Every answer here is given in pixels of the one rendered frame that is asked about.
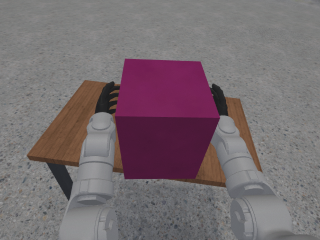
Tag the robot left forearm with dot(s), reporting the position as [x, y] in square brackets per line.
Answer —
[94, 179]

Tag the robot right forearm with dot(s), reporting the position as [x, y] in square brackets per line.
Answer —
[241, 173]

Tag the table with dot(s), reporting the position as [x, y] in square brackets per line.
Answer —
[61, 143]

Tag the right robot upper arm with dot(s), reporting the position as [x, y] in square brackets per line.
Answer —
[262, 217]

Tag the robot right hand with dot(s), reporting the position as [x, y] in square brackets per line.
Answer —
[219, 100]

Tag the carton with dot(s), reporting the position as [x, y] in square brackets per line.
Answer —
[165, 117]

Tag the left robot upper arm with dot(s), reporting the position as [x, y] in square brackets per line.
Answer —
[97, 222]

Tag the robot left hand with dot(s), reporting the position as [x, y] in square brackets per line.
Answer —
[104, 103]

